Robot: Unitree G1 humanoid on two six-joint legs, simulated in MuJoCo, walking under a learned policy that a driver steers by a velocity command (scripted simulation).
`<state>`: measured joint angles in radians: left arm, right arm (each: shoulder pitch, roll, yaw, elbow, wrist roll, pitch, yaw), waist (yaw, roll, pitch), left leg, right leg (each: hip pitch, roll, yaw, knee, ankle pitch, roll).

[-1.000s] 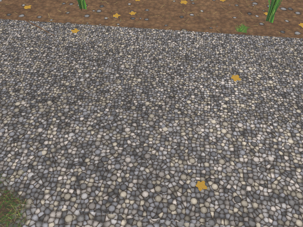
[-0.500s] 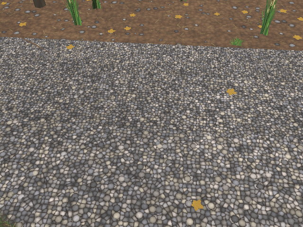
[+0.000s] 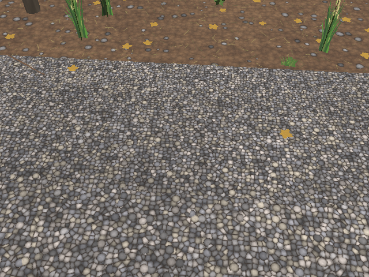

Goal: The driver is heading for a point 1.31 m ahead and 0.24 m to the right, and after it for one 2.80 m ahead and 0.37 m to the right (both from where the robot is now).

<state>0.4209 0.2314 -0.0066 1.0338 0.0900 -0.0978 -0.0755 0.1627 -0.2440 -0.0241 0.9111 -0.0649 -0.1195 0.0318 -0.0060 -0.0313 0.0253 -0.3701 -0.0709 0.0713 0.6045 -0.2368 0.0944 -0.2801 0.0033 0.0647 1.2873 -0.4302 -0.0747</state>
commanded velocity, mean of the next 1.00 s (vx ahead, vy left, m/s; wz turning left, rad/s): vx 0.49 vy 0.00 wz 0.00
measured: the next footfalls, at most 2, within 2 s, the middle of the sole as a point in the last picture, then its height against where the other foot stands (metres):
right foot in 0.46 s outside the picture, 0.19 m lower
left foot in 0.92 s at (174, 232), level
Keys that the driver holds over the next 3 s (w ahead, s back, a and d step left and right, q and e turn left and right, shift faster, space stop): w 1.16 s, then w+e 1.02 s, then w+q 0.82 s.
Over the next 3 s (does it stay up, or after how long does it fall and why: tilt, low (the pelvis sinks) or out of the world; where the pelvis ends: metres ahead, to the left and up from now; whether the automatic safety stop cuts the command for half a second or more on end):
stays up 1.66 -0.35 -0.42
